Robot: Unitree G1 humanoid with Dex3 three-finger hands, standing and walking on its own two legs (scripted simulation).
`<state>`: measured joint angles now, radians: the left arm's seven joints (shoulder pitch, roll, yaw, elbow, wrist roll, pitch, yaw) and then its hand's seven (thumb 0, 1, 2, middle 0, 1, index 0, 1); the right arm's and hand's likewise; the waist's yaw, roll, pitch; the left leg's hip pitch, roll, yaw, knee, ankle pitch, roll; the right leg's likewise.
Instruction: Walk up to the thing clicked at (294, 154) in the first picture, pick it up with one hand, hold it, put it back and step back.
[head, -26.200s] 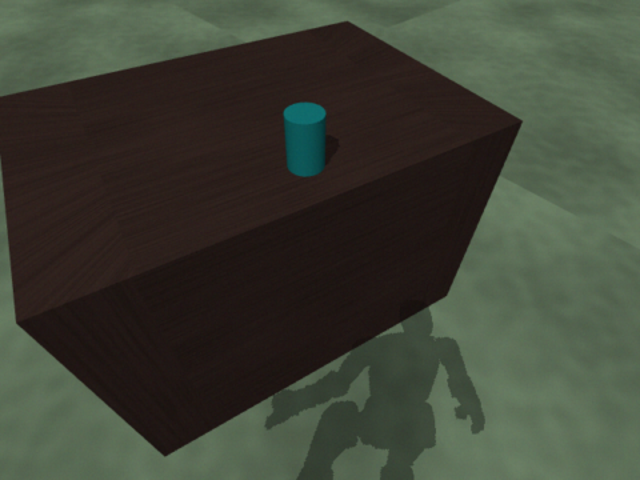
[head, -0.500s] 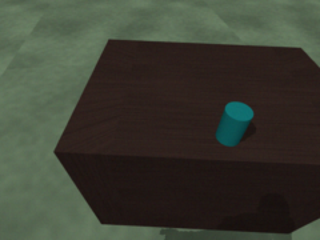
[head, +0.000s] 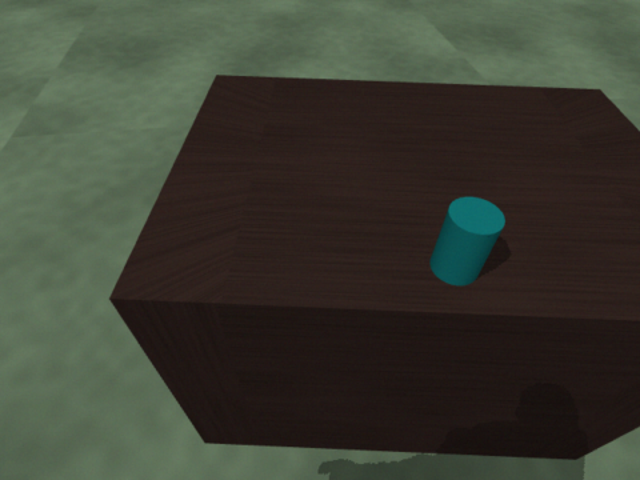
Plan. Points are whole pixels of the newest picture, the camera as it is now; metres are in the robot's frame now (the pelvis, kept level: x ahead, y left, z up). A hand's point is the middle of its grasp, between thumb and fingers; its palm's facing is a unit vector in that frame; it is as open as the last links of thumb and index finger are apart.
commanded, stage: stand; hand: right
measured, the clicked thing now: (464, 242) +0.47 -0.21 +0.03
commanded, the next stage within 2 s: none
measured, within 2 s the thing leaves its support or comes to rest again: neither
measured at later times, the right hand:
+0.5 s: hand out of the picture +0.07 -0.25 -0.16, palm faces -0.04 +0.94 -0.35, open 9.9 cm
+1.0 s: hand out of the picture +0.08 -0.25 -0.16, palm faces -0.04 +0.94 -0.35, open 7.4 cm
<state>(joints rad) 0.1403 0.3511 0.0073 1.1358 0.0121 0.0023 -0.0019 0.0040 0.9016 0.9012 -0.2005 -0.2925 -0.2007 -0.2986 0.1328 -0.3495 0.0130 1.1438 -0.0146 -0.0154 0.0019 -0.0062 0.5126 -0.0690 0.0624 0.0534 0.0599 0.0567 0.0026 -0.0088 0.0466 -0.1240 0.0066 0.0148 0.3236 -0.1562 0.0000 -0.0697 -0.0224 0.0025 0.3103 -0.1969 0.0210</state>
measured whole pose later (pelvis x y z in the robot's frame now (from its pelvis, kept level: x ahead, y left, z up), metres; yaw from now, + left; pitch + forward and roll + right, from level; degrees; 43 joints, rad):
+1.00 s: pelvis +0.01 +0.00 +0.00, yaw +1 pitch -2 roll +0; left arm 0.13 0.35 0.00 1.12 0.01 -0.01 0.00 0.00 0.90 0.90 -0.20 -0.30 -0.20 -0.30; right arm 0.11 -0.35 0.01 1.13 -0.01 -0.02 0.00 0.00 -0.90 -0.90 0.20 0.30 0.20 0.30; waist 0.00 -0.01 0.05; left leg -0.12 0.01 0.00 0.32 -0.16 0.00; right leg -0.06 -0.02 -0.01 0.30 -0.21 0.02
